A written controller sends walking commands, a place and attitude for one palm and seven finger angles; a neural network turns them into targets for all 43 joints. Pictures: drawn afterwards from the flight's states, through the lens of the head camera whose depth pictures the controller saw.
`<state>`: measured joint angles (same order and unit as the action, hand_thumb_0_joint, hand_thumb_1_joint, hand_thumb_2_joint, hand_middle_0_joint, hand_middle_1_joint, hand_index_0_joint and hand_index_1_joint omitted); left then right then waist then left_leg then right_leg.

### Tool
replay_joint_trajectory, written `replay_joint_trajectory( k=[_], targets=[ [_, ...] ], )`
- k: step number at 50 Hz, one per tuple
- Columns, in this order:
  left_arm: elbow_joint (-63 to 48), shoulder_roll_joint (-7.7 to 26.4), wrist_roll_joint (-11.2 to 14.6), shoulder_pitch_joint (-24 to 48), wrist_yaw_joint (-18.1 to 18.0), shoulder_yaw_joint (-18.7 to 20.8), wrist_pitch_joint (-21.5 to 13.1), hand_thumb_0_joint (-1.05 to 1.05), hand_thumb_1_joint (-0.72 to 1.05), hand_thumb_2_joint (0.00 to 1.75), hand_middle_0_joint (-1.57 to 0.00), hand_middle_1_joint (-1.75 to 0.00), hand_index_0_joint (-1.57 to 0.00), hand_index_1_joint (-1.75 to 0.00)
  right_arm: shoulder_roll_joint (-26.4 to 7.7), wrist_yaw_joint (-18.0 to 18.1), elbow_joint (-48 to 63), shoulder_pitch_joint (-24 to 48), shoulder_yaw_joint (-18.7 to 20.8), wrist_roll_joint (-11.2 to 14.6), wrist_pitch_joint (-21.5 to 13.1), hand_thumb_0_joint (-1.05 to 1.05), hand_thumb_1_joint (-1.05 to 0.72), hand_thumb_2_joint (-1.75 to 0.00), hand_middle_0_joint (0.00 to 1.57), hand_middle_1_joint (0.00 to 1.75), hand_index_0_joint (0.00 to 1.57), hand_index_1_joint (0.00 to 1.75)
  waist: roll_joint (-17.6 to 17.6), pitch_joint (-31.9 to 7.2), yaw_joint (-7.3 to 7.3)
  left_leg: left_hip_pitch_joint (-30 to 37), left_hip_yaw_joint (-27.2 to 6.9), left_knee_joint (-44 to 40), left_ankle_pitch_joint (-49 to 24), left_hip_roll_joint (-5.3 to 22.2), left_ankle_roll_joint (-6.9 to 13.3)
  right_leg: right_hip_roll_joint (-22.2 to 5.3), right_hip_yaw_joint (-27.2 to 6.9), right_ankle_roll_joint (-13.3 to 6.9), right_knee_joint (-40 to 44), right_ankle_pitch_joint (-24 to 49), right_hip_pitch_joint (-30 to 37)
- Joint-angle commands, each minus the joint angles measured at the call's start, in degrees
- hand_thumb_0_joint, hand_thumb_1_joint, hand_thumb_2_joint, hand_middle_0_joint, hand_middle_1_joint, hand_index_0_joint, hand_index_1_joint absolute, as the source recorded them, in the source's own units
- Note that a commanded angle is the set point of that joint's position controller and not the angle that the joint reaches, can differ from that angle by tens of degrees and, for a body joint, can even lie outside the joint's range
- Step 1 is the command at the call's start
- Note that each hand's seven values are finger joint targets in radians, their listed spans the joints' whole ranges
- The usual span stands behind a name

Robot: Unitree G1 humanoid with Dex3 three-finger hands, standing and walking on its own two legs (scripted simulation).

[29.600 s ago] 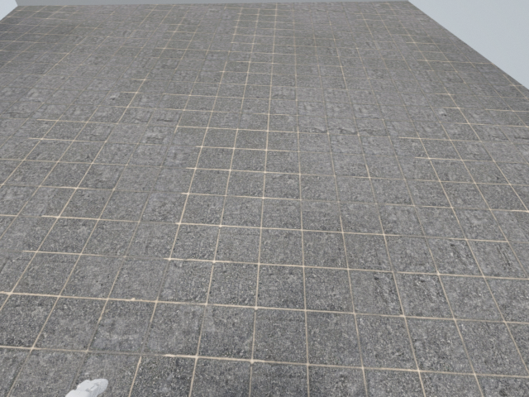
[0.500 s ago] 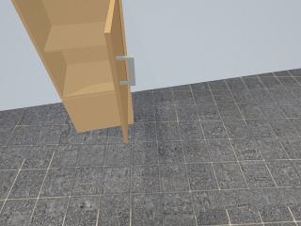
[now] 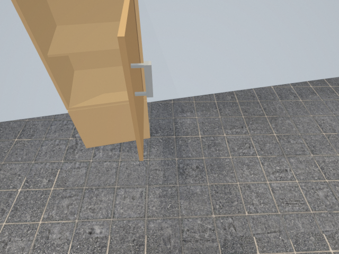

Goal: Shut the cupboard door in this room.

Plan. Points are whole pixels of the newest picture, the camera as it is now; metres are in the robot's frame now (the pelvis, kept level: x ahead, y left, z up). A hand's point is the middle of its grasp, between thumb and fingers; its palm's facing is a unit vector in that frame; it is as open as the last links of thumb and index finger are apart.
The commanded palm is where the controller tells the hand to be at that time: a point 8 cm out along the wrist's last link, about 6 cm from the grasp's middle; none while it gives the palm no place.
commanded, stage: look at it before walking up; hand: left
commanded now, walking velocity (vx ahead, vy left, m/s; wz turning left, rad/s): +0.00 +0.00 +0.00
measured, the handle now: (142, 80) +0.61 +0.13 +0.06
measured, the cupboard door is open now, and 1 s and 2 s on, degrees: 82 82 82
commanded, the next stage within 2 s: walk around to get in front in 0.04 s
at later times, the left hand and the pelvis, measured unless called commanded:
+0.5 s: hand out of the picture +0.02 +0.19 -0.19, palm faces -0.10 -0.96 -0.25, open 7.4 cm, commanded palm none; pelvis -0.02 +0.00 -0.02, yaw -10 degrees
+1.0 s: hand out of the picture +0.08 +0.16 -0.16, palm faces -0.32 -0.91 -0.26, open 7.4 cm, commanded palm none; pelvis -0.03 -0.02 +0.00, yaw -25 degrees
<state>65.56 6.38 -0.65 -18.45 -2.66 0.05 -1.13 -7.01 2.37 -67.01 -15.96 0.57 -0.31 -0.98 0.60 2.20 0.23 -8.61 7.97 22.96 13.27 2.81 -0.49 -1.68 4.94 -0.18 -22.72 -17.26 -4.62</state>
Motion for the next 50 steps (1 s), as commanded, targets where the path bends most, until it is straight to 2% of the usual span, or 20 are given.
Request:
replay_joint_trajectory(
  k=[1,7,14,17,18,19,20,22,24,26,27,28,29,30,31,32,35,37,41,50],
  targets=[
    [-1.07,5.63,0.10,-5.12,-0.36,0.68,-0.63,0.00,0.90,0.90,-0.20,-0.30,-0.20,-0.30,-4.91,-0.08,1.18,-3.80,0.97,0.01,-0.67,0.00,-0.90,-0.90,0.20,0.30,0.20,0.30,0.21,2.48,-0.19,2.65,-5.62,-2.46,-12.55,4.98,1.81,-5.88,-4.45,-0.50,4.44,16.41,-4.76],
    [-1.46,7.01,0.08,-4.17,-0.24,0.93,-0.77,0.00,0.90,0.90,-0.20,-0.30,-0.20,-0.30,-6.09,-0.06,1.39,-3.10,1.19,0.00,-0.91,0.00,-0.90,-0.90,0.20,0.30,0.20,0.30,0.43,1.61,-0.21,3.32,-5.76,-2.47,-14.30,5.07,1.99,-6.02,-4.41,-0.60,4.34,18.22,-3.76],
    [-3.99,8.51,-0.11,-1.05,0.46,3.02,1.57,0.00,0.90,0.90,-0.20,-0.30,-0.20,-0.30,-7.59,0.50,3.70,-1.57,3.23,-0.30,1.04,0.00,-0.90,-0.90,0.20,0.30,0.20,0.30,-1.32,1.94,-0.77,4.61,-3.00,3.49,-12.77,7.91,1.74,-4.82,-7.11,-1.25,-2.79,19.49,-11.81],
    [-6.35,8.71,-0.32,0.64,1.01,3.82,2.38,0.00,0.90,0.90,-0.20,-0.30,-0.20,-0.30,-9.68,0.43,5.97,-0.36,4.46,-0.48,1.51,0.00,-0.90,-0.90,0.20,0.30,0.20,0.30,-3.77,2.29,-0.79,3.97,-5.47,1.84,-7.53,11.67,3.61,-2.26,-6.71,-0.84,-9.10,12.68,-16.88],
    [-7.08,8.36,-0.36,1.05,1.28,4.03,2.59,0.00,0.90,0.90,-0.20,-0.30,-0.20,-0.30,-10.78,0.40,6.67,-0.19,4.84,-0.57,1.42,0.00,-0.90,-0.90,0.20,0.30,0.20,0.30,-6.69,1.36,-0.84,3.57,-7.58,-0.18,-6.47,14.49,5.25,-1.10,-5.41,-0.52,-14.14,7.89,-17.93],
    [-8.02,7.76,-0.40,1.59,1.55,4.16,2.79,0.00,0.90,0.90,-0.20,-0.30,-0.20,-0.30,-11.48,0.32,7.14,-0.09,5.19,-0.64,1.13,0.00,-0.90,-0.90,0.20,0.30,0.20,0.30,-9.84,0.44,-0.88,3.53,-9.69,-2.56,-8.06,18.22,7.69,-0.20,-3.48,-0.05,-21.22,-2.86,-19.27],
    [-8.73,7.22,-0.51,2.15,1.75,4.40,3.06,0.00,0.90,0.90,-0.20,-0.30,-0.20,-0.30,-12.03,0.20,7.80,0.47,5.48,-0.72,0.97,0.00,-0.90,-0.90,0.20,0.30,0.20,0.30,-11.61,-0.34,-0.81,4.08,-10.63,-4.17,-9.16,20.83,9.91,-0.56,-2.67,0.35,-27.85,-11.01,-21.21],
    [-10.36,7.38,-0.68,3.29,2.14,4.81,3.36,0.00,0.90,0.90,-0.20,-0.30,-0.20,-0.30,-12.13,-0.17,9.23,2.74,5.73,-0.99,0.85,0.00,-0.90,-0.90,0.20,0.30,0.20,0.30,-11.51,-0.33,-0.65,2.43,-8.52,-4.57,-9.83,22.38,10.95,-2.39,-3.17,0.60,-32.04,-14.58,-22.54],
    [-11.13,7.09,-0.75,3.02,2.58,5.09,3.15,0.00,0.90,0.90,-0.20,-0.30,-0.20,-0.30,-12.70,-0.50,10.59,5.80,6.00,-1.40,0.88,0.00,-0.90,-0.90,0.20,0.30,0.20,0.30,-10.95,-0.83,0.64,-0.36,-3.75,-1.55,-12.00,21.06,8.89,-2.98,-1.90,0.69,-27.47,-12.29,-18.62],
    [-10.63,7.43,-0.71,-0.73,2.76,5.35,2.91,0.00,0.90,0.90,-0.20,-0.30,-0.20,-0.30,-13.24,-0.77,11.97,8.52,6.25,-1.35,1.21,0.00,-0.90,-0.90,0.20,0.30,0.20,0.30,-7.05,-2.38,2.69,-3.10,0.06,4.63,-10.01,19.32,5.98,-2.00,-0.06,0.89,-19.01,-4.32,-12.34],
    [-9.79,8.54,-0.75,-3.88,2.67,5.61,2.59,0.00,0.90,0.90,-0.20,-0.30,-0.20,-0.30,-13.11,-0.91,12.62,9.67,6.21,-1.09,1.47,0.00,-0.90,-0.90,0.20,0.30,0.20,0.30,-2.68,-3.43,4.46,-5.37,2.82,11.71,-7.06,17.08,3.37,-1.75,-0.09,0.79,-10.42,3.91,-7.38],
    [-9.62,13.33,-1.22,-5.35,2.18,6.16,1.79,0.00,0.90,0.90,-0.20,-0.30,-0.20,-0.30,-10.42,-1.18,13.95,8.90,5.70,-0.64,1.97,0.00,-0.90,-0.90,0.20,0.30,0.20,0.30,12.68,-2.63,5.09,-12.66,6.32,24.80,6.45,10.29,-0.89,-8.53,-12.61,-1.42,0.79,16.03,-4.07],
    [-10.21,18.57,-1.03,-4.94,1.43,6.87,1.60,0.00,0.90,0.90,-0.20,-0.30,-0.20,-0.30,-7.18,-1.49,17.13,11.08,4.77,-0.54,2.32,0.00,-0.90,-0.90,0.20,0.30,0.20,0.30,24.47,0.12,5.52,-23.81,3.18,37.59,24.52,2.17,-3.44,-19.32,-31.04,-7.62,5.08,29.79,-4.37],
    [-10.57,18.01,-0.30,-4.82,0.96,6.57,1.76,0.00,0.90,0.90,-0.20,-0.30,-0.20,-0.30,-8.68,-1.36,17.56,12.29,4.80,-0.32,3.07,0.00,-0.90,-0.90,0.20,0.30,0.20,0.30,16.37,0.60,5.43,-22.53,-3.59,42.72,23.32,2.51,-2.68,-20.27,-30.19,-11.10,5.89,28.38,-7.28],
    [-11.66,17.07,-0.40,-1.95,0.62,6.88,1.71,0.00,0.90,0.90,-0.20,-0.30,-0.20,-0.30,-8.65,-1.43,17.21,12.90,4.97,-0.34,3.48,0.00,-0.90,-0.90,0.20,0.30,0.20,0.30,13.22,2.17,4.24,-23.60,-6.02,45.02,20.05,3.40,-2.16,-17.87,-29.40,-11.06,6.65,19.54,-9.26],
    [-12.52,16.57,-0.39,1.00,0.70,6.89,1.74,0.00,0.90,0.90,-0.20,-0.30,-0.20,-0.30,-9.08,-1.41,17.20,13.41,5.10,-0.56,3.34,0.00,-0.90,-0.90,0.20,0.30,0.20,0.30,10.64,3.33,3.17,-25.75,-7.40,46.29,16.60,3.43,-2.28,-16.38,-29.13,-10.81,5.22,18.08,-8.60],
    [-13.78,15.50,-0.11,2.54,0.93,6.54,1.12,0.00,0.90,0.90,-0.20,-0.30,-0.20,-0.30,-9.88,-1.48,16.10,10.82,4.99,-0.75,2.86,0.00,-0.90,-0.90,0.20,0.30,0.20,0.30,5.29,-2.72,1.79,-24.83,-8.86,44.56,9.13,2.64,-3.12,-12.35,-23.75,-8.23,1.65,26.05,-1.74],
    [-13.96,16.11,-0.13,0.90,1.07,6.61,0.89,0.00,0.90,0.90,-0.20,-0.30,-0.20,-0.30,-9.85,-1.40,16.44,11.57,4.69,-0.66,2.87,0.00,-0.90,-0.90,0.20,0.30,0.20,0.30,4.54,-6.31,2.55,-24.56,-8.77,42.83,8.47,1.66,-3.76,-11.18,-22.75,-8.04,0.00,30.46,1.99],
    [-13.88,16.57,-0.07,-1.13,1.24,6.70,1.10,0.00,0.90,0.90,-0.20,-0.30,-0.20,-0.30,-10.59,-0.95,17.80,13.94,4.35,-0.57,3.18,0.00,-0.90,-0.90,0.20,0.30,0.20,0.30,5.28,-6.28,3.30,-26.20,-10.28,41.96,7.63,0.96,-4.43,-10.30,-24.58,-6.40,0.32,31.72,3.83],
    [-15.41,17.91,-0.77,-0.12,1.66,6.73,1.92,0.00,0.90,0.90,-0.20,-0.30,-0.20,-0.30,-11.45,-0.82,20.88,17.33,3.77,-0.15,2.57,0.00,-0.90,-0.90,0.20,0.30,0.20,0.30,6.77,-3.76,3.83,-20.31,-10.64,30.76,11.57,-0.56,-3.79,-9.94,-31.61,-10.64,1.83,23.70,-2.73]
  ],
)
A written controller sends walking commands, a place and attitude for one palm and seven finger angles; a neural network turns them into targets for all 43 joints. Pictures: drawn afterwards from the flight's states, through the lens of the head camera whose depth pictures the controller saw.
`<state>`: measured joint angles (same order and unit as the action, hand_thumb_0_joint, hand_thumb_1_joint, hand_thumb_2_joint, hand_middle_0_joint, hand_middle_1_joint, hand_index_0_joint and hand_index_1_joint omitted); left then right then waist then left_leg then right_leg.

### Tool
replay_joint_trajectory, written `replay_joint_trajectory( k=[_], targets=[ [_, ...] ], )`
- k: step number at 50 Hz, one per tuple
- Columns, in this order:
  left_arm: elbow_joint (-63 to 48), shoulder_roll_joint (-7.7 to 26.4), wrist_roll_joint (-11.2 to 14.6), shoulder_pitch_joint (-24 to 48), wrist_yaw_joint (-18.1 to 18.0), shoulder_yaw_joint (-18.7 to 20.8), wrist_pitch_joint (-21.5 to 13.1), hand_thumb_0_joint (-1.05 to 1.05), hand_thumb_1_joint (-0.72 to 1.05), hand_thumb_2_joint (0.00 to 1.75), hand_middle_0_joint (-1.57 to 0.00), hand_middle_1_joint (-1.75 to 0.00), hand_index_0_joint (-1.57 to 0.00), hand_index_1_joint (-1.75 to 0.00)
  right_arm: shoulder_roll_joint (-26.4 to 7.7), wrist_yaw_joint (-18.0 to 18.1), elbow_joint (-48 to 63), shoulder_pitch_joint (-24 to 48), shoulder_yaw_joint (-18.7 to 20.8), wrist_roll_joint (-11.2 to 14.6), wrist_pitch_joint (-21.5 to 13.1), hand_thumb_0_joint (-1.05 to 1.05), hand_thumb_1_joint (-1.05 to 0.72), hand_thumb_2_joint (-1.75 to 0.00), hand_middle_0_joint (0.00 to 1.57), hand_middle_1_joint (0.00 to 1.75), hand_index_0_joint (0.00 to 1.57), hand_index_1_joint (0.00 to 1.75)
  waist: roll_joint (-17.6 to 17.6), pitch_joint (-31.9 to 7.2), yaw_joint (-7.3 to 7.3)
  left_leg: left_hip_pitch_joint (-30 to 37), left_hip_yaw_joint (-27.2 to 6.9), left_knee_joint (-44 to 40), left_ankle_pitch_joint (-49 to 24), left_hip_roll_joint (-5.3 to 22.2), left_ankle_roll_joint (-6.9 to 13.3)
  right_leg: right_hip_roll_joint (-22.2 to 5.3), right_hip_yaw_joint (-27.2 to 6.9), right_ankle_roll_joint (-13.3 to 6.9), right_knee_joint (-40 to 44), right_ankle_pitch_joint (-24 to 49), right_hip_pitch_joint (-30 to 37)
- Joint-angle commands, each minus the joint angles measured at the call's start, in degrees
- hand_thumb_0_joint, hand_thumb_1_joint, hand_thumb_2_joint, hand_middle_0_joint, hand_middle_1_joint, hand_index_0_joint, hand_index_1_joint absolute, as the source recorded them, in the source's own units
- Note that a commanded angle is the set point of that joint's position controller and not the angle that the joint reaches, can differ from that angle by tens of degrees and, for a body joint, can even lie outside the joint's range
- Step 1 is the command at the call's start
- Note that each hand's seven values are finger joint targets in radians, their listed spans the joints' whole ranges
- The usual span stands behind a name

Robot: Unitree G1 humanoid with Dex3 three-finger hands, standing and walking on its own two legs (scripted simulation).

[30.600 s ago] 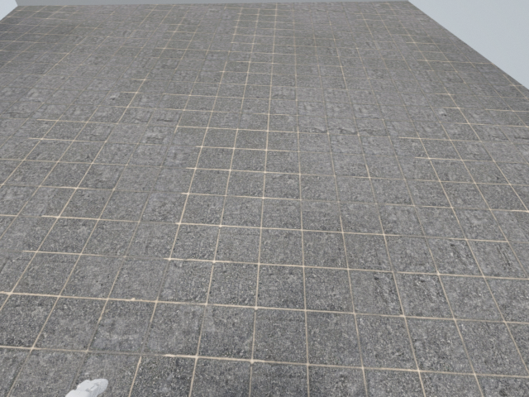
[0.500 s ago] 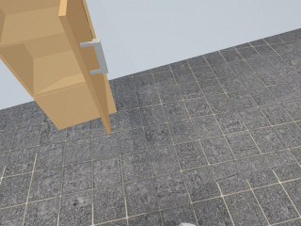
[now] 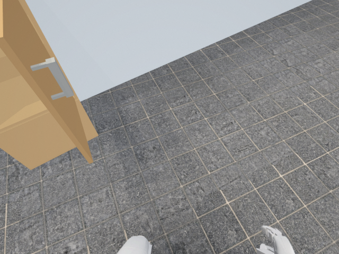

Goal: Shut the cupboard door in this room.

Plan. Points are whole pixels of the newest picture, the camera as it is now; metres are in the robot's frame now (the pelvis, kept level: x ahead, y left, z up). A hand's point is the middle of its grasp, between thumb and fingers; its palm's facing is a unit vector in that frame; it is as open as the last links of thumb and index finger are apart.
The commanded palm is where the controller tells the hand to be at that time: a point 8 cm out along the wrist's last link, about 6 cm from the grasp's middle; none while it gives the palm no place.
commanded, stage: walk around to get in front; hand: left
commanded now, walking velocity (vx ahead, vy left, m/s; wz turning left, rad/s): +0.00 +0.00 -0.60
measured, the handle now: (53, 81) +0.51 +0.41 +0.07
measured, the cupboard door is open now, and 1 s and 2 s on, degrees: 82 82 82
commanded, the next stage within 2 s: none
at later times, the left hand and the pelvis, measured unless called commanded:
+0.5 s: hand (78, 245) +0.13 +0.28 -0.17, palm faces -0.27 -0.94 -0.21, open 7.4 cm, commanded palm none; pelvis -0.01 +0.08 +0.00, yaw -19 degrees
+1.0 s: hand (152, 224) +0.20 +0.08 -0.15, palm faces -0.56 -0.80 -0.23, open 7.3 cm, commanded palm none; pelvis +0.04 -0.03 +0.00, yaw -36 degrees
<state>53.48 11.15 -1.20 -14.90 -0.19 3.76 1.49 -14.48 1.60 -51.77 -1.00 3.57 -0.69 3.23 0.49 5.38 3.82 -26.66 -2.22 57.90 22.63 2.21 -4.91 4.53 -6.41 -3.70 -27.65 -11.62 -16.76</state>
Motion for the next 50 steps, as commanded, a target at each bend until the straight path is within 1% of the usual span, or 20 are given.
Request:
replay_joint_trajectory(
  k=[1,5,7,8,9,10,11,13,16,22,30,35,37,38,39,40,41,43,45,50],
  targets=[
    [-3.66,13.52,-0.25,-3.42,-0.73,3.10,-0.62,0.00,0.90,0.90,-0.20,-0.30,-0.20,-0.30,-3.72,-0.07,5.85,2.15,0.71,0.27,-1.83,0.00,-0.90,-0.90,0.20,0.30,0.20,0.30,7.16,-7.39,0.21,-1.13,-0.19,-6.76,2.63,-0.68,0.89,-15.50,-20.50,-7.18,6.47,18.63,9.37],
    [-4.55,14.26,-0.24,-0.15,-0.64,3.15,-0.13,0.00,0.90,0.90,-0.20,-0.30,-0.20,-0.30,-3.98,0.11,5.76,-1.35,0.61,0.86,-2.56,0.00,-0.90,-0.90,0.20,0.30,0.20,0.30,7.83,-9.48,-1.43,6.79,-0.15,-18.33,1.76,-2.09,1.96,-13.63,-22.07,-5.69,4.82,18.76,6.33],
    [-5.48,14.33,0.23,3.39,-0.51,3.09,0.16,0.00,0.90,0.90,-0.20,-0.30,-0.20,-0.30,-4.38,0.34,4.04,-8.05,0.77,1.03,-3.24,0.00,-0.90,-0.90,0.20,0.30,0.20,0.30,7.64,-11.19,-4.74,17.70,0.72,-30.22,-5.71,-2.27,2.60,-10.99,-19.80,-2.20,1.78,13.44,0.41],
    [-6.28,12.25,0.58,3.80,-0.43,2.58,0.24,0.00,0.90,0.90,-0.20,-0.30,-0.20,-0.30,-6.76,0.74,3.44,-10.69,1.20,0.93,-3.86,0.00,-0.90,-0.90,0.20,0.30,0.20,0.30,2.54,-11.91,-5.98,26.59,-4.41,-36.82,-6.36,3.17,4.24,-6.69,-16.61,0.42,-3.51,5.30,-7.90],
    [-7.03,8.33,1.09,2.05,0.19,1.86,0.42,0.00,0.90,0.90,-0.20,-0.30,-0.20,-0.30,-12.21,0.78,4.10,-10.59,2.24,0.02,-4.23,0.00,-0.90,-0.90,0.20,0.30,0.20,0.30,-14.69,-11.29,-5.61,31.62,-20.26,-43.67,-5.88,18.84,8.09,1.34,-6.59,3.67,-15.74,-15.14,-19.17],
    [-7.04,9.12,0.25,3.33,0.39,1.86,0.57,0.00,0.90,0.90,-0.20,-0.30,-0.20,-0.30,-14.27,0.54,5.13,-9.68,2.65,0.17,-3.36,0.00,-0.90,-0.90,0.20,0.30,0.20,0.30,-15.94,-8.31,-5.45,23.04,-23.16,-44.41,-8.93,25.63,12.04,-0.70,-0.24,5.89,-26.65,-22.31,-18.84],
    [-7.43,10.14,-0.33,2.46,0.71,2.52,0.70,0.00,0.90,0.90,-0.20,-0.30,-0.20,-0.30,-12.51,0.43,6.54,-7.33,1.97,-0.45,-3.05,0.00,-0.90,-0.90,0.20,0.30,0.20,0.30,-11.81,-5.79,-3.80,16.75,-20.59,-44.41,-8.89,24.67,14.01,-2.24,0.35,6.67,-34.14,-21.08,-16.93],
    [-4.85,11.26,-0.71,1.54,1.40,3.59,1.38,0.00,0.90,0.90,-0.20,-0.30,-0.20,-0.30,-8.42,0.55,6.92,-3.65,0.81,-0.69,-3.53,0.00,-0.90,-0.90,0.20,0.30,0.20,0.30,-13.05,-2.56,-1.56,11.95,-11.83,-44.63,-8.69,17.22,11.13,-3.23,1.10,7.43,-41.20,-14.80,-15.80],
    [-4.45,9.30,-0.44,1.31,2.20,2.79,1.39,0.00,0.90,0.90,-0.20,-0.30,-0.20,-0.30,-7.00,0.56,5.90,-6.90,0.68,-0.61,-4.09,0.00,-0.90,-0.90,0.20,0.30,0.20,0.30,-8.67,-3.89,-1.83,17.86,-2.65,-41.16,-19.81,13.04,10.34,-4.37,4.00,8.12,-43.58,-10.08,-17.88],
    [-5.58,7.54,0.04,6.55,2.11,1.69,1.52,0.00,0.90,0.90,-0.20,-0.30,-0.20,-0.30,-6.65,0.73,1.87,-18.02,1.26,-0.24,-4.69,0.00,-0.90,-0.90,0.20,0.30,0.20,0.30,-9.38,-6.17,-5.25,28.30,1.07,-37.69,-38.53,15.24,11.42,-6.52,6.10,9.30,-38.71,-10.49,-19.73],
    [-8.54,6.02,-0.26,16.51,3.49,0.65,1.03,0.00,0.90,0.90,-0.20,-0.30,-0.20,-0.30,-7.43,-0.05,-1.40,-23.71,2.12,-1.06,-5.52,0.00,-0.90,-0.90,0.20,0.30,0.20,0.30,-9.89,-3.16,-8.48,28.39,1.66,-43.55,-11.02,20.74,12.93,-9.94,9.36,7.28,-24.09,-12.68,-18.70],
    [-8.87,4.65,-0.22,15.92,3.55,0.34,0.18,0.00,0.90,0.90,-0.20,-0.30,-0.20,-0.30,-8.42,-0.77,-2.20,-21.80,2.26,-1.36,-5.53,0.00,-0.90,-0.90,0.20,0.30,0.20,0.30,-10.39,-3.34,-7.26,23.38,7.93,-41.08,-8.34,21.35,10.60,-8.48,13.09,4.92,-11.84,-14.05,-8.65],
    [-6.63,5.57,-0.17,9.14,3.08,1.03,-0.57,0.00,0.90,0.90,-0.20,-0.30,-0.20,-0.30,-8.45,-0.95,-1.84,-19.94,1.94,-1.18,-5.58,0.00,-0.90,-0.90,0.20,0.30,0.20,0.30,-5.91,-5.17,-3.10,17.07,12.35,-32.20,-11.31,19.35,7.80,-6.26,14.86,3.28,-2.65,-8.26,4.38],
    [-3.52,8.49,-0.19,-0.07,2.55,1.57,-1.17,0.00,0.90,0.90,-0.20,-0.30,-0.20,-0.30,-8.04,-1.39,-1.07,-18.26,1.63,-0.66,-5.55,0.00,-0.90,-0.90,0.20,0.30,0.20,0.30,-0.03,-8.69,1.37,10.80,17.61,-19.68,-13.62,16.13,5.06,-6.91,13.29,1.58,2.71,-5.64,16.97],
    [-1.03,15.97,-0.39,-7.53,1.63,2.98,-2.01,0.00,0.90,0.90,-0.20,-0.30,-0.20,-0.30,-3.59,-2.02,1.66,-16.20,0.39,0.03,-5.26,0.00,-0.90,-0.90,0.20,0.30,0.20,0.30,18.69,-10.60,4.66,-7.80,20.36,-2.65,8.22,8.88,2.02,-21.44,-8.01,-3.99,9.58,-12.00,29.69],
    [0.11,19.59,1.13,-11.53,0.68,3.80,-1.24,0.00,0.90,0.90,-0.20,-0.30,-0.20,-0.30,-3.62,-1.90,5.22,-9.86,0.01,-0.24,-4.34,0.00,-0.90,-0.90,0.20,0.30,0.20,0.30,19.84,-9.47,6.24,-17.31,12.41,8.04,14.73,4.51,1.34,-28.72,-23.83,-8.35,13.18,-3.91,28.65],
    [-0.63,18.47,1.37,-9.02,-0.07,3.88,-1.26,0.00,0.90,0.90,-0.20,-0.30,-0.20,-0.30,-5.05,-1.79,5.13,-9.21,0.75,-0.34,-4.00,0.00,-0.90,-0.90,0.20,0.30,0.20,0.30,12.60,-6.90,4.51,-18.64,6.61,11.76,9.44,6.45,1.94,-28.80,-21.16,-9.50,13.36,-5.04,25.53],
    [-2.32,14.01,1.06,-1.99,-0.07,2.64,-2.34,0.00,0.90,0.90,-0.20,-0.30,-0.20,-0.30,-4.22,-2.08,3.60,-8.58,1.15,-0.69,-4.19,0.00,-0.90,-0.90,0.20,0.30,0.20,0.30,8.60,-0.50,1.23,-17.41,4.33,12.37,1.17,8.16,1.89,-24.09,-16.42,-7.37,14.75,-11.52,15.59],
    [-2.99,11.03,0.78,1.46,-0.06,1.61,-3.50,0.00,0.90,0.90,-0.20,-0.30,-0.20,-0.30,-3.92,-2.41,1.13,-12.22,1.52,-1.18,-4.06,0.00,-0.90,-0.90,0.20,0.30,0.20,0.30,4.78,-0.10,-2.41,-11.78,4.48,8.31,-4.89,8.13,0.93,-20.13,-8.19,-5.40,15.21,-3.52,10.43],
    [0.33,9.64,0.47,-3.74,0.14,1.12,-5.84,0.00,0.90,0.90,-0.20,-0.30,-0.20,-0.30,-2.49,-2.80,1.31,-10.59,1.44,-1.05,-4.11,0.00,-0.90,-0.90,0.20,0.30,0.20,0.30,6.21,-0.58,-3.12,-12.88,5.09,3.28,-10.12,6.35,-0.41,-16.93,-3.51,-5.17,14.13,14.79,12.34]
  ],
)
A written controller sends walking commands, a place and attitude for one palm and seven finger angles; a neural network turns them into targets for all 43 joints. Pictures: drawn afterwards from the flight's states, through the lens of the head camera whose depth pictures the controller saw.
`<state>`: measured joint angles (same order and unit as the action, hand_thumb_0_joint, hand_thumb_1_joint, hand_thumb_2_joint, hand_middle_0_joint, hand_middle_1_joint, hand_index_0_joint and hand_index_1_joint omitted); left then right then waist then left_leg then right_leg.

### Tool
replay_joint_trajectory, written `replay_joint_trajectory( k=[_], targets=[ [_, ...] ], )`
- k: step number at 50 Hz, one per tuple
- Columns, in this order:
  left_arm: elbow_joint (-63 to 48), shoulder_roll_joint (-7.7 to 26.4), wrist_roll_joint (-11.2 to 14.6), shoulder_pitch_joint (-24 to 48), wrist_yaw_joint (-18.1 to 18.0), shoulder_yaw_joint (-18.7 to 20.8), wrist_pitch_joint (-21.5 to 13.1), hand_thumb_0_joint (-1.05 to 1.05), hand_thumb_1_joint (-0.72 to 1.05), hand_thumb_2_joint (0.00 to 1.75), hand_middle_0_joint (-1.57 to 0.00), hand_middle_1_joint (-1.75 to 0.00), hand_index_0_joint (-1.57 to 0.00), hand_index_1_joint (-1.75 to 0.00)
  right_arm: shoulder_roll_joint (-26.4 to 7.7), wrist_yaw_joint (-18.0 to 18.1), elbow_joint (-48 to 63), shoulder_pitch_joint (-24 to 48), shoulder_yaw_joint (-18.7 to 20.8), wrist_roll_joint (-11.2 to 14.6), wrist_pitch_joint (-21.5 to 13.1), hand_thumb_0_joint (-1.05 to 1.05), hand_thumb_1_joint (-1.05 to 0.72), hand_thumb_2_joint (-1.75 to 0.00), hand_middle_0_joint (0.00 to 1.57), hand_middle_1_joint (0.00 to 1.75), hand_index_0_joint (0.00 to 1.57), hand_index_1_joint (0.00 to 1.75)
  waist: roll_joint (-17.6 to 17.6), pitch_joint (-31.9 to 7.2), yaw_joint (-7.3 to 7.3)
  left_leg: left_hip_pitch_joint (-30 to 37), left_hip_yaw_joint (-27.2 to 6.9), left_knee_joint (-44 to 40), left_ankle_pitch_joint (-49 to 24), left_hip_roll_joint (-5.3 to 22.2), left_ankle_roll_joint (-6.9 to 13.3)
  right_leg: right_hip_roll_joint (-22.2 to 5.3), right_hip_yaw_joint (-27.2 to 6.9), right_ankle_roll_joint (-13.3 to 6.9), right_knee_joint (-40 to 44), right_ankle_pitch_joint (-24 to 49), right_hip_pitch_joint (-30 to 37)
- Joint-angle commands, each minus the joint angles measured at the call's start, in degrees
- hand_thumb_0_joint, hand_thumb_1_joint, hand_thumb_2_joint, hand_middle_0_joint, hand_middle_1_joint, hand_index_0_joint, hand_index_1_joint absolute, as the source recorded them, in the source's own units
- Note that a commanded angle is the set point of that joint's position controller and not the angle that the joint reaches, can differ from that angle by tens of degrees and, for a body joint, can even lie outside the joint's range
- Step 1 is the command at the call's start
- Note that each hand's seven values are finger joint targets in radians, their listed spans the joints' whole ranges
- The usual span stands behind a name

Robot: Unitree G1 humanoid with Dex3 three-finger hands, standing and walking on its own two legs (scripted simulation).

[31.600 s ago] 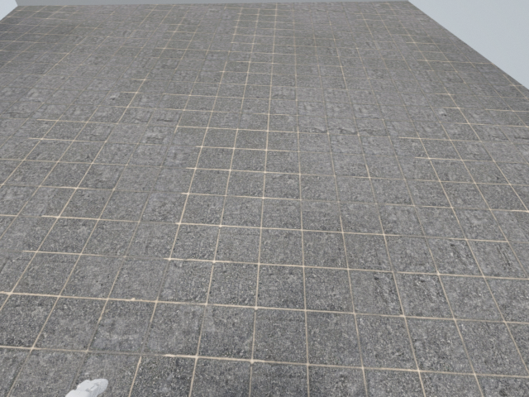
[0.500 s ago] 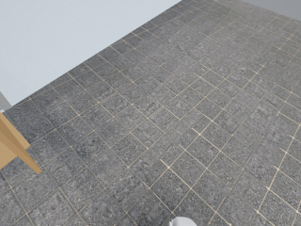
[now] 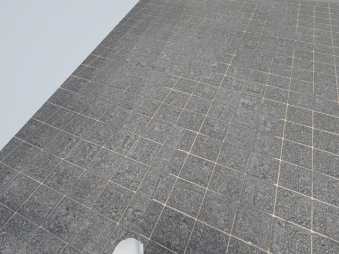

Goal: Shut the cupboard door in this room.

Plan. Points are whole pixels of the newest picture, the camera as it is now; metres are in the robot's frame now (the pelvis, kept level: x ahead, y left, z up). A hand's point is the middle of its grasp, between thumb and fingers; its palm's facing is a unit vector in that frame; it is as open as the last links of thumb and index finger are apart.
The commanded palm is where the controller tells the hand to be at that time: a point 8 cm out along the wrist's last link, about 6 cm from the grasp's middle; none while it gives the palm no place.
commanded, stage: walk around to get in front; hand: left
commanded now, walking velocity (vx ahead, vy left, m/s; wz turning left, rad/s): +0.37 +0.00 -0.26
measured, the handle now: out of the picture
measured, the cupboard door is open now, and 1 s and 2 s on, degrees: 82 82 82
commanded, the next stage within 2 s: none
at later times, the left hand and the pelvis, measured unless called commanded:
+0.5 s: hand (93, 220) +0.24 +0.25 -0.18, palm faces -0.08 -0.98 -0.16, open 7.4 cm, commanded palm none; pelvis +0.21 +0.07 +0.00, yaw -10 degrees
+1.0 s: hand (155, 135) +0.56 +0.09 -0.17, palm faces -0.29 -0.95 -0.15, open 7.4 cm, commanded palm none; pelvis +0.40 -0.03 -0.01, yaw -15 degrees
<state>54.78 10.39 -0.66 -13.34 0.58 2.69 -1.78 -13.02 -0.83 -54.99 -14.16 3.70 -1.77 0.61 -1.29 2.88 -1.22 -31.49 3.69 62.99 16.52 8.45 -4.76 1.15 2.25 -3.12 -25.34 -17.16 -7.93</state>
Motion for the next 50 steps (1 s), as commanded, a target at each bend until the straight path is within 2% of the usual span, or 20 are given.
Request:
replay_joint_trajectory(
  k=[1,9,11,12,13,14,15,16,19,20,24,31,36,39,41,43,44,45,46,50],
  targets=[
    [-0.55,9.93,-0.09,-6.04,-0.79,2.15,-2.81,0.00,0.90,0.90,-0.20,-0.30,-0.20,-0.30,-3.72,-0.41,5.19,4.25,1.15,0.08,-1.52,0.00,-0.90,-0.90,0.20,0.30,0.20,0.30,7.64,2.22,2.03,-8.92,-1.11,-2.74,-5.32,0.14,-0.50,-13.80,-12.42,-6.32,12.11,20.93,3.60],
    [3.86,8.96,-0.44,-11.89,-1.86,0.93,-2.66,0.00,0.90,0.90,-0.20,-0.30,-0.20,-0.30,-1.74,-1.10,8.87,16.71,-0.36,0.58,-2.73,0.00,-0.90,-0.90,0.20,0.30,0.20,0.30,8.78,3.48,4.61,-2.93,1.06,-19.89,-6.92,-3.43,2.10,-13.25,-12.86,-5.80,10.18,31.70,7.35],
    [4.34,10.31,-0.50,-10.66,-2.08,1.30,-2.72,0.00,0.90,0.90,-0.20,-0.30,-0.20,-0.30,-2.49,-0.65,7.51,12.61,-0.17,0.59,-3.53,0.00,-0.90,-0.90,0.20,0.30,0.20,0.30,8.62,-0.20,2.24,5.94,1.96,-26.53,-4.52,-5.57,3.42,-13.17,-11.49,-5.04,4.01,41.06,8.80],
    [4.58,10.37,-0.30,-10.27,-2.17,1.37,-2.79,0.00,0.90,0.90,-0.20,-0.30,-0.20,-0.30,-3.52,-0.05,5.24,6.06,0.17,0.36,-3.96,0.00,-0.90,-0.90,0.20,0.30,0.20,0.30,7.17,-4.07,-0.58,16.13,2.34,-31.12,-7.66,-7.02,4.07,-11.82,-10.26,-3.60,-2.79,44.68,6.85],
    [4.69,10.16,0.06,-9.94,-2.09,1.52,-2.92,0.00,0.90,0.90,-0.20,-0.30,-0.20,-0.30,-6.23,0.49,2.23,-3.18,0.83,0.15,-4.23,0.00,-0.90,-0.90,0.20,0.30,0.20,0.30,5.32,-9.84,-4.34,30.14,0.19,-33.63,-12.09,-5.13,4.95,-9.67,-9.01,-1.68,-13.34,39.20,1.42],
    [4.37,7.44,0.68,-12.30,-1.58,1.30,-2.91,0.00,0.90,0.90,-0.20,-0.30,-0.20,-0.30,-12.55,1.11,0.02,-11.50,2.30,-0.58,-4.69,0.00,-0.90,-0.90,0.20,0.30,0.20,0.30,-6.67,-17.75,-6.61,44.96,-13.88,-33.39,-16.88,7.55,8.76,-3.22,-4.24,0.74,-28.22,17.93,-9.68],
    [4.13,5.08,1.02,-14.86,-1.03,0.47,-2.81,0.00,0.90,0.90,-0.20,-0.30,-0.20,-0.30,-16.70,1.30,-0.91,-15.56,2.99,-0.16,-4.34,0.00,-0.90,-0.90,0.20,0.30,0.20,0.30,-17.39,-21.53,-6.19,51.42,-28.51,-38.81,-21.17,19.53,13.03,1.47,-3.31,1.59,-45.02,-15.09,-20.41],
    [3.74,5.59,0.59,-12.27,-1.37,0.73,-2.60,0.00,0.90,0.90,-0.20,-0.30,-0.20,-0.30,-14.42,1.36,-0.56,-12.31,2.31,0.41,-3.71,0.00,-0.90,-0.90,0.20,0.30,0.20,0.30,-11.78,-15.72,-5.37,43.89,-29.33,-43.48,-16.05,20.24,15.00,-1.28,-6.52,0.75,-49.93,-15.05,-23.38],
    [4.52,4.01,-0.57,-7.33,-0.10,0.95,-1.18,0.00,0.90,0.90,-0.20,-0.30,-0.20,-0.30,-5.30,1.56,0.72,-2.96,0.18,0.35,-4.81,0.00,-0.90,-0.90,0.20,0.30,0.20,0.30,-4.68,-0.30,-0.74,23.66,-16.54,-49.67,-6.33,13.28,12.09,-7.13,-4.81,2.08,-49.88,-3.51,-24.52],
    [4.93,3.20,-0.80,-8.04,0.27,0.85,-0.51,0.00,0.90,0.90,-0.20,-0.30,-0.20,-0.30,-3.61,1.59,-0.12,-2.62,-0.20,0.49,-5.19,0.00,-0.90,-0.90,0.20,0.30,0.20,0.30,-4.38,1.39,0.64,19.93,-12.10,-50.74,-5.98,11.47,10.75,-7.83,-4.28,2.32,-48.32,-1.39,-22.59],
    [4.29,0.88,-1.12,-8.57,0.41,1.11,1.63,0.00,0.90,0.90,-0.20,-0.30,-0.20,-0.30,-2.01,1.72,-1.68,-3.88,-0.08,0.85,-5.91,0.00,-0.90,-0.90,0.20,0.30,0.20,0.30,-5.04,2.47,3.03,15.98,-4.81,-54.29,-3.97,8.59,10.62,-7.89,-3.47,3.39,-46.18,4.80,-24.50],
    [-0.64,1.37,-1.24,3.33,1.21,1.45,1.82,0.00,0.90,0.90,-0.20,-0.30,-0.20,-0.30,-1.69,2.13,-4.64,-11.01,0.40,0.70,-6.58,0.00,-0.90,-0.90,0.20,0.30,0.20,0.30,-3.01,4.10,1.14,25.96,-2.69,-55.01,-9.36,9.35,12.69,-9.65,-2.23,5.04,-35.04,11.14,-34.84],
    [-3.87,0.60,-0.98,13.84,1.48,0.26,0.93,0.00,0.90,0.90,-0.20,-0.30,-0.20,-0.30,-2.10,2.09,-7.66,-17.42,0.38,0.11,-6.12,0.00,-0.90,-0.90,0.20,0.30,0.20,0.30,-3.18,4.51,-2.57,32.59,0.70,-51.56,-22.32,9.73,12.86,-8.11,2.75,4.05,-18.55,8.12,-31.56],
    [-4.14,0.65,-0.80,14.91,1.31,-0.03,0.10,0.00,0.90,0.90,-0.20,-0.30,-0.20,-0.30,-2.86,2.01,-8.82,-18.35,0.31,-0.02,-5.61,0.00,-0.90,-0.90,0.20,0.30,0.20,0.30,-6.06,3.48,-2.72,34.06,2.93,-47.91,-31.16,9.85,11.80,-5.83,5.14,2.36,-11.76,5.01,-25.88],
    [-2.64,1.64,-0.85,10.40,0.96,0.23,-0.50,0.00,0.90,0.90,-0.20,-0.30,-0.20,-0.30,-3.10,2.06,-9.44,-18.00,0.14,0.23,-5.36,0.00,-0.90,-0.90,0.20,0.30,0.20,0.30,-6.08,1.04,-0.33,33.94,4.68,-41.47,-43.65,9.30,10.70,-3.18,7.15,0.85,-7.37,3.47,-17.22],
    [2.42,5.21,-1.11,-4.15,0.44,1.20,-1.73,0.00,0.90,0.90,-0.20,-0.30,-0.20,-0.30,-3.27,1.71,-9.16,-16.26,0.18,0.99,-5.34,0.00,-0.90,-0.90,0.20,0.30,0.20,0.30,-3.39,-7.65,6.36,25.32,7.46,-24.36,-43.17,6.50,7.11,-3.32,6.14,-1.25,-2.04,10.68,6.65],
    [5.17,10.69,-1.30,-12.96,-0.39,2.74,-2.44,0.00,0.90,0.90,-0.20,-0.30,-0.20,-0.30,-0.92,0.99,-7.76,-15.80,-0.28,1.59,-5.46,0.00,-0.90,-0.90,0.20,0.30,0.20,0.30,6.87,-14.61,9.66,10.06,10.59,-9.52,-23.00,1.80,4.80,-16.61,-8.12,-5.38,-1.45,14.36,22.96],
    [6.69,15.34,-0.28,-17.97,-1.08,3.90,-2.41,0.00,0.90,0.90,-0.20,-0.30,-0.20,-0.30,0.64,1.10,-5.39,-14.93,-0.60,2.01,-5.11,0.00,-0.90,-0.90,0.20,0.30,0.20,0.30,14.67,-18.04,9.34,-1.93,7.04,7.23,15.86,-5.64,3.00,-29.12,-27.40,-11.90,2.30,25.72,29.55],
    [6.52,14.82,0.34,-14.69,-1.49,3.79,-1.94,0.00,0.90,0.90,-0.20,-0.30,-0.20,-0.30,-0.40,1.46,-4.60,-10.05,-0.04,1.98,-4.61,0.00,-0.90,-0.90,0.20,0.30,0.20,0.30,6.36,-12.44,9.12,-5.26,-0.18,13.68,15.44,-3.65,4.36,-29.04,-24.06,-12.86,4.54,26.12,23.52],
    [4.32,6.33,0.15,-1.78,-1.49,1.47,-2.32,0.00,0.90,0.90,-0.20,-0.30,-0.20,-0.30,3.21,0.80,-5.94,-8.71,0.46,0.74,-2.69,0.00,-0.90,-0.90,0.20,0.30,0.20,0.30,3.82,0.73,2.02,-1.14,-2.42,8.86,1.50,1.66,4.12,-20.44,-9.49,-4.91,12.34,5.72,-2.72]
  ],
)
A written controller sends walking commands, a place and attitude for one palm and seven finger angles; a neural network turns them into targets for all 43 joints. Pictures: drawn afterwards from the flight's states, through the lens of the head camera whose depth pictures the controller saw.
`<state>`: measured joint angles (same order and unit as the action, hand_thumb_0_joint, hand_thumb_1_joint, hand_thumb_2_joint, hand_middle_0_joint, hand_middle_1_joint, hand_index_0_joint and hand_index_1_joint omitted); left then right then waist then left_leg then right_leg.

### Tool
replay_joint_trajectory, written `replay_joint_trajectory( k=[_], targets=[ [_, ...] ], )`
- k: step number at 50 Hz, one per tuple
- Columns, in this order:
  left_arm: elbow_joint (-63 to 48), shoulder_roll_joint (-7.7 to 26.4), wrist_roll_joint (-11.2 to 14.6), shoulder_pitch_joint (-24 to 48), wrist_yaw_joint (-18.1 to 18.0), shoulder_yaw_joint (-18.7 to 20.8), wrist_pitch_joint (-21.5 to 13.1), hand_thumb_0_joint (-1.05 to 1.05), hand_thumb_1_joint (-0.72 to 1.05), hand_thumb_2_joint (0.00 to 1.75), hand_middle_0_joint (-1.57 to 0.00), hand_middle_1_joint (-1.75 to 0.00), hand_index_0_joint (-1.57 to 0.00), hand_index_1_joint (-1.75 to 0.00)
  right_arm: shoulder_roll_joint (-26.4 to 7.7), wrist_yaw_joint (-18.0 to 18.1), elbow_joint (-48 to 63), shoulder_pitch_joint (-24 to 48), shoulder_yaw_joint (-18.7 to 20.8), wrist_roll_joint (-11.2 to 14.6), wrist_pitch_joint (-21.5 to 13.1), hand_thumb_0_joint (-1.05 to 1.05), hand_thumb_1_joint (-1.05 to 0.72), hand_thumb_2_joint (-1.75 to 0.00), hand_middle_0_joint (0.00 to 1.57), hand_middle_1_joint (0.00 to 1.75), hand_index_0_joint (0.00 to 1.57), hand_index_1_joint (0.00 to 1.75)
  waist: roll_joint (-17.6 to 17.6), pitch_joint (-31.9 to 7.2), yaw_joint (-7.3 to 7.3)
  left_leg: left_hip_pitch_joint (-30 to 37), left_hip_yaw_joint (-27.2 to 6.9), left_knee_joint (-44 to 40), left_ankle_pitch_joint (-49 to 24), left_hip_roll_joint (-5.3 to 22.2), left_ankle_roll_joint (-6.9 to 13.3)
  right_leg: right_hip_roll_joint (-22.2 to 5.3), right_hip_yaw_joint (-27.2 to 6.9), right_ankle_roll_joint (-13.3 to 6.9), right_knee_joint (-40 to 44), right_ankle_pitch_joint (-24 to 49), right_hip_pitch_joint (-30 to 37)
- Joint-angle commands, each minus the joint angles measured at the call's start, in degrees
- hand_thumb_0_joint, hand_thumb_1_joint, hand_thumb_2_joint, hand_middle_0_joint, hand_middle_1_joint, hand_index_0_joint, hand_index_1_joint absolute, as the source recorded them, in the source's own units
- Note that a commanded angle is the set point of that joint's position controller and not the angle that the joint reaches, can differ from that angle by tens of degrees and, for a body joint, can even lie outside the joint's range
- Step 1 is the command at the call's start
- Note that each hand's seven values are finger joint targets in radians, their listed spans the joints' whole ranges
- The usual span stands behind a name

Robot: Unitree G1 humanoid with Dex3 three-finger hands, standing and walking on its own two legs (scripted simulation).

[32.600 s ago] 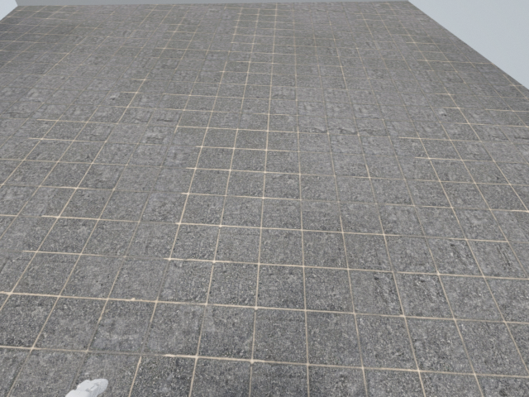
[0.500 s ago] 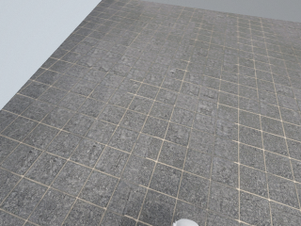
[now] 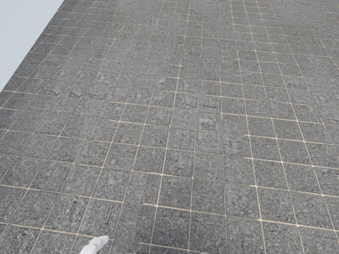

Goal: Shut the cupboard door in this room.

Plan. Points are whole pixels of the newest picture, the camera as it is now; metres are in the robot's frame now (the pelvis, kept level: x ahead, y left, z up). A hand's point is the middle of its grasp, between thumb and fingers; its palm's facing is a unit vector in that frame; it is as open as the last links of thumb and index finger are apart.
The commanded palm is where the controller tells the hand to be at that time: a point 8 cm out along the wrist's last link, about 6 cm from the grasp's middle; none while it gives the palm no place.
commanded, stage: walk around to get in front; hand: left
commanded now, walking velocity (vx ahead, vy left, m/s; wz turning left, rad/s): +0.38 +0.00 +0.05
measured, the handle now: out of the picture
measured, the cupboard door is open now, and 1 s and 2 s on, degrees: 82 82 82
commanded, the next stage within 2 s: walk to a spot facing it in 1.26 s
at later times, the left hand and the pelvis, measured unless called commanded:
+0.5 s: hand out of the picture +0.15 +0.24 -0.18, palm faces +0.09 -0.99 -0.11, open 7.4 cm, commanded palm none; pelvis +0.20 +0.07 +0.01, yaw +1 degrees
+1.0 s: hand (127, 131) +0.56 +0.17 -0.16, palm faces -0.11 -0.98 -0.18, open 7.4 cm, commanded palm none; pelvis +0.41 +0.01 -0.01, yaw -5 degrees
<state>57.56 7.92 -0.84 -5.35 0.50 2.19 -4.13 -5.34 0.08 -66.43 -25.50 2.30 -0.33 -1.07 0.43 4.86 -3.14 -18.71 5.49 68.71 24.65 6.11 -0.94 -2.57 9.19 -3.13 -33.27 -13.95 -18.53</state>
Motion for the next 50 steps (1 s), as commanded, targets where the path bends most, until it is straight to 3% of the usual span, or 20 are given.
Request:
replay_joint_trajectory(
  k=[1,6,9,14,15,17,18,19,20,22,25,30,40,43,45,46,47,48,49,50],
  targets=[
    [1.52,7.25,0.03,-9.41,-1.41,1.66,-0.24,0.00,0.90,0.90,-0.20,-0.30,-0.20,-0.30,-3.75,-0.21,5.05,1.23,1.83,-0.98,-0.41,0.00,-0.90,-0.90,0.20,0.30,0.20,0.30,3.94,-0.34,2.63,-12.78,-3.48,0.94,-8.04,3.78,-0.28,-15.04,-13.72,-4.08,21.44,1.77,4.87],
    [1.19,6.77,-0.60,-10.05,-1.43,1.79,-1.28,0.00,0.90,0.90,-0.20,-0.30,-0.20,-0.30,-3.78,-1.36,8.45,6.36,2.21,-1.13,0.17,0.00,-0.90,-0.90,0.20,0.30,0.20,0.30,8.30,1.43,1.79,-12.38,-1.70,-12.75,-12.58,4.12,-1.75,-13.33,-8.58,-5.03,24.06,1.66,1.92],
    [2.27,7.89,-0.46,-12.64,-1.10,1.63,-1.40,0.00,0.90,0.90,-0.20,-0.30,-0.20,-0.30,-4.70,-2.08,10.60,13.68,1.91,-1.17,-0.41,0.00,-0.90,-0.90,0.20,0.30,0.20,0.30,8.89,2.90,3.81,-13.25,-0.21,-21.93,-15.05,3.01,-1.66,-12.73,-8.17,-4.81,23.99,3.29,5.99],
    [3.84,10.88,-0.61,-15.24,-1.22,1.94,-1.05,0.00,0.90,0.90,-0.20,-0.30,-0.20,-0.30,-6.90,-2.43,13.01,19.18,1.56,-1.18,-1.45,0.00,-0.90,-0.90,0.20,0.30,0.20,0.30,4.43,1.54,4.89,-9.45,1.63,-31.89,-12.44,1.08,-0.14,-14.82,-8.43,-4.67,19.92,10.85,14.20],
    [4.14,11.02,-0.63,-15.51,-1.21,1.98,-0.88,0.00,0.90,0.90,-0.20,-0.30,-0.20,-0.30,-7.53,-2.24,12.88,17.87,1.79,-1.20,-1.69,0.00,-0.90,-0.90,0.20,0.30,0.20,0.30,2.97,0.75,4.06,-5.03,2.23,-34.11,-11.99,0.29,0.25,-14.85,-8.28,-4.27,17.15,13.06,13.39],
    [3.93,10.81,-0.21,-14.27,-1.05,1.81,-0.71,0.00,0.90,0.90,-0.20,-0.30,-0.20,-0.30,-11.07,-1.49,9.17,6.06,2.66,-1.69,-2.49,0.00,-0.90,-0.90,0.20,0.30,0.20,0.30,-2.77,-6.16,-1.61,14.69,2.70,-40.23,-14.57,-1.48,1.68,-10.32,-2.82,-1.42,-0.37,21.30,7.54],
    [2.93,8.03,0.23,-16.11,-0.59,1.46,-0.61,0.00,0.90,0.90,-0.20,-0.30,-0.20,-0.30,-17.56,-0.82,7.22,-2.33,4.22,-2.42,-3.01,0.00,-0.90,-0.90,0.20,0.30,0.20,0.30,-15.64,-13.65,-4.43,28.63,-13.55,-43.66,-14.56,10.56,5.79,-3.38,0.57,1.89,-16.97,7.84,-3.47],
    [1.14,6.88,0.47,-14.65,-0.12,0.69,-0.78,0.00,0.90,0.90,-0.20,-0.30,-0.20,-0.30,-22.09,-0.27,5.99,-7.23,5.09,-1.74,-2.71,0.00,-0.90,-0.90,0.20,0.30,0.20,0.30,-23.54,-15.70,-5.54,34.18,-28.25,-50.26,-19.65,20.69,10.82,1.80,-1.69,3.08,-32.16,-18.78,-14.98],
    [0.66,8.56,0.23,-11.36,-0.34,1.16,-0.31,0.00,0.90,0.90,-0.20,-0.30,-0.20,-0.30,-20.64,0.32,5.82,-5.06,4.68,-1.28,-2.18,0.00,-0.90,-0.90,0.20,0.30,0.20,0.30,-17.07,-12.79,-5.01,30.83,-26.60,-51.43,-17.33,21.10,11.72,-1.08,-7.51,2.17,-38.20,-17.78,-17.74],
    [1.71,7.06,-0.06,-9.25,0.15,1.50,0.01,0.00,0.90,0.90,-0.20,-0.30,-0.20,-0.30,-15.11,0.60,7.76,2.79,3.20,-1.18,-2.87,0.00,-0.90,-0.90,0.20,0.30,0.20,0.30,-9.04,-5.65,-1.68,20.68,-18.78,-53.19,-18.65,17.77,9.80,-4.83,-8.86,2.49,-40.34,-8.91,-19.10],
    [3.27,4.42,-0.72,-12.34,0.62,1.33,1.69,0.00,0.90,0.90,-0.20,-0.30,-0.20,-0.30,-11.06,0.80,7.47,5.76,2.05,-0.87,-3.91,0.00,-0.90,-0.90,0.20,0.30,0.20,0.30,-5.33,-2.26,2.21,11.79,-7.97,-56.50,-19.05,12.77,6.30,-5.38,-8.36,3.63,-37.64,-1.86,-14.29],
    [1.27,3.48,-0.86,-10.87,0.66,1.90,3.57,0.00,0.90,0.90,-0.20,-0.30,-0.20,-0.30,-8.90,0.93,6.39,3.72,2.04,-0.49,-4.34,0.00,-0.90,-0.90,0.20,0.30,0.20,0.30,-5.64,1.33,3.74,9.78,-3.27,-60.91,-16.03,11.28,6.88,-6.16,-8.40,5.22,-35.19,5.99,-19.73],
    [-4.84,2.71,-0.38,5.02,1.23,0.74,2.70,0.00,0.90,0.90,-0.20,-0.30,-0.20,-0.30,-8.70,1.30,1.75,-5.87,1.80,-1.30,-4.04,0.00,-0.90,-0.90,0.20,0.30,0.20,0.30,-6.74,4.08,-0.62,21.45,1.63,-56.50,-35.04,12.30,7.99,-3.83,-2.33,3.44,-8.74,4.55,-19.72],
    [-4.25,3.35,-0.39,2.03,0.95,1.01,2.11,0.00,0.90,0.90,-0.20,-0.30,-0.20,-0.30,-9.70,1.41,1.10,-4.64,1.85,-1.17,-3.77,0.00,-0.90,-0.90,0.20,0.30,0.20,0.30,-7.92,2.22,1.66,21.52,3.63,-51.20,-48.24,12.91,7.25,-1.28,-1.06,0.93,-3.33,1.93,-11.04],
    [-0.57,5.71,-0.63,-10.09,0.55,1.67,1.17,0.00,0.90,0.90,-0.20,-0.30,-0.20,-0.30,-10.97,1.29,1.25,-3.20,2.05,-0.73,-3.59,0.00,-0.90,-0.90,0.20,0.30,0.20,0.30,-4.88,-4.88,7.13,20.59,5.83,-37.47,-56.17,10.71,5.12,2.13,1.14,-0.46,2.79,4.32,4.44],
    [2.29,8.71,-0.95,-18.79,0.17,2.64,0.45,0.00,0.90,0.90,-0.20,-0.30,-0.20,-0.30,-10.63,0.91,1.83,-1.69,2.10,-0.31,-3.63,0.00,-0.90,-0.90,0.20,0.30,0.20,0.30,-1.56,-10.25,11.26,12.01,7.14,-25.25,-47.34,8.49,3.03,-1.44,-2.98,-1.74,4.87,8.36,19.15],
    [4.31,15.00,-1.14,-25.81,-0.61,4.37,-0.17,0.00,0.90,0.90,-0.20,-0.30,-0.20,-0.30,-7.12,0.27,3.34,-3.30,1.50,0.34,-3.60,0.00,-0.90,-0.90,0.20,0.30,0.20,0.30,12.46,-17.22,12.95,-4.65,8.62,-7.02,-13.54,0.36,0.53,-16.86,-23.79,-6.93,7.34,12.64,33.83],
    [4.98,17.73,0.30,-26.15,-0.90,4.70,0.08,0.00,0.90,0.90,-0.20,-0.30,-0.20,-0.30,-6.91,0.31,5.35,-1.24,1.32,0.53,-3.06,0.00,-0.90,-0.90,0.20,0.30,0.20,0.30,13.49,-17.40,10.99,-12.76,1.30,6.58,7.90,-4.21,0.24,-23.76,-36.44,-11.19,13.27,19.27,33.88],
    [3.74,16.33,0.60,-19.89,-1.19,4.53,0.45,0.00,0.90,0.90,-0.20,-0.30,-0.20,-0.30,-6.83,0.43,5.00,0.06,1.91,0.60,-2.50,0.00,-0.90,-0.90,0.20,0.30,0.20,0.30,7.20,-11.84,8.95,-14.56,-3.56,11.01,4.14,-0.86,1.27,-23.83,-31.56,-11.18,15.58,9.60,26.95],
    [2.39,12.95,0.60,-15.19,-1.27,3.88,0.38,0.00,0.90,0.90,-0.20,-0.30,-0.20,-0.30,-6.28,0.12,5.08,3.20,2.17,0.24,-2.01,0.00,-0.90,-0.90,0.20,0.30,0.20,0.30,5.49,-6.80,8.11,-14.68,-4.84,10.96,-1.53,1.21,1.47,-21.03,-28.32,-7.56,17.97,2.84,18.00]
  ],
)
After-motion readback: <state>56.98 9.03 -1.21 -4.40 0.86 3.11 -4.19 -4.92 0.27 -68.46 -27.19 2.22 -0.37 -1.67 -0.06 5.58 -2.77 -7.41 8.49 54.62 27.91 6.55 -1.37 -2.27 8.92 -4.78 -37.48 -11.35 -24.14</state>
